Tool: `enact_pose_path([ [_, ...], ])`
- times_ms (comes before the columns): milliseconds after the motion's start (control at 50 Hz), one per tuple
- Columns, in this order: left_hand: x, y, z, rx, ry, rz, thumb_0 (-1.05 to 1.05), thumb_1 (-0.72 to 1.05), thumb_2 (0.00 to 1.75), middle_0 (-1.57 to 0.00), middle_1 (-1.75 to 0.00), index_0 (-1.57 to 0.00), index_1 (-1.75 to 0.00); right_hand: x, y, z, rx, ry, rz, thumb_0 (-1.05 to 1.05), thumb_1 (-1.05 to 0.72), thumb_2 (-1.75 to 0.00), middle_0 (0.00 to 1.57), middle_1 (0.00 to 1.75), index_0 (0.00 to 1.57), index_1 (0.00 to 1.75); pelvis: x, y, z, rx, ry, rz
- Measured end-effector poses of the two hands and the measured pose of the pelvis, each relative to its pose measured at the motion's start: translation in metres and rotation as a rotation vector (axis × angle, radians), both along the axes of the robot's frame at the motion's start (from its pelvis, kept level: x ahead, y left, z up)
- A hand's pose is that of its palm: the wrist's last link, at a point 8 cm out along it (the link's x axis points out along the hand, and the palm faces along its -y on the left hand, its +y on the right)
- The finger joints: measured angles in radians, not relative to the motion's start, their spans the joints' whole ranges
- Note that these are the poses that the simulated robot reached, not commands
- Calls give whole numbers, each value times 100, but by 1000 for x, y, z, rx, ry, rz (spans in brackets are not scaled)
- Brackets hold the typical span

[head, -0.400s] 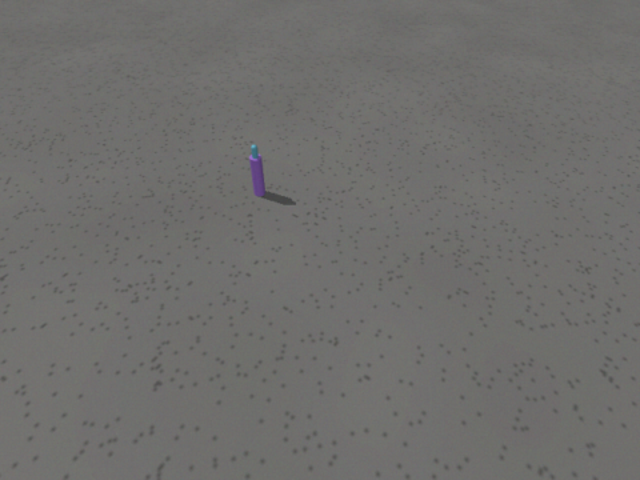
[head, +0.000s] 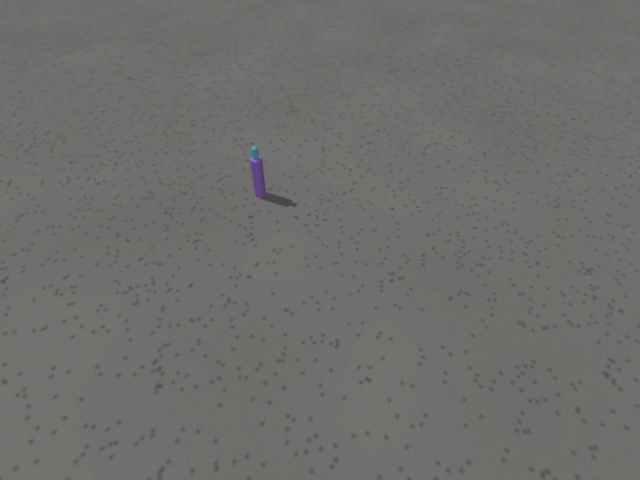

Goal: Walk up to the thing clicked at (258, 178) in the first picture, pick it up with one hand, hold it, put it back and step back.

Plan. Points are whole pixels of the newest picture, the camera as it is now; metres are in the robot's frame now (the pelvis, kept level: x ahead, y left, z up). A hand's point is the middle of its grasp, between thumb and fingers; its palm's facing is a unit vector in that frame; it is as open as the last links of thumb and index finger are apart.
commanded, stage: stand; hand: left
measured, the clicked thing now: (257, 171) +1.51 +0.31 -0.65
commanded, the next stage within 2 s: walk up in 0.72 s
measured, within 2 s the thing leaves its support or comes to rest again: neither
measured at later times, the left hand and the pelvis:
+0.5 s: hand out of the picture +0.08 +0.25 -0.16, palm faces -0.03 -0.94 -0.34, open 7.4 cm; pelvis +0.00 +0.00 +0.00, yaw +0 degrees
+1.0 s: hand out of the picture +0.10 +0.26 -0.14, palm faces +0.02 -0.90 -0.43, open 7.4 cm; pelvis +0.05 -0.04 -0.02, yaw +1 degrees
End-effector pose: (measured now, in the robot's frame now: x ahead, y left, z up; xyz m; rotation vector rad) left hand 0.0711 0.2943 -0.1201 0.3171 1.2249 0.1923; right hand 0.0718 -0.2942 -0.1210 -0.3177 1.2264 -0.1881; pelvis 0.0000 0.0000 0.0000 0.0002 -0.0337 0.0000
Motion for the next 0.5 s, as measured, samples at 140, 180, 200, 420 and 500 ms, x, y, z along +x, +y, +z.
enact_pose_path([
  [140,2,-1,0,1,-2,-2,1,91,90,-21,-30,-21,-30,1,-1,1,-1,-1,-2,0,-90,-90,21,30,20,30,1,0,0,0,-1,0],
  [180,2,-1,0,0,-3,-2,1,91,90,-21,-30,-21,-30,1,-1,1,-1,-1,-2,0,-90,-90,21,30,20,30,1,-1,0,0,-1,0],
  [200,2,-1,0,0,-3,-2,1,91,90,-21,-30,-21,-30,1,-1,1,-1,-1,-2,0,-90,-90,21,30,20,30,1,-1,0,-1,-1,0],
  [420,0,0,0,1,4,1,1,91,90,-21,-30,-21,-30,-2,-1,0,-2,9,-1,0,-90,-90,21,30,20,30,2,-1,1,0,1,0],
  [500,0,1,1,3,5,1,1,91,90,-21,-30,-21,-30,-2,-1,0,-2,10,-2,0,-90,-90,21,30,20,30,3,0,1,0,0,0],
])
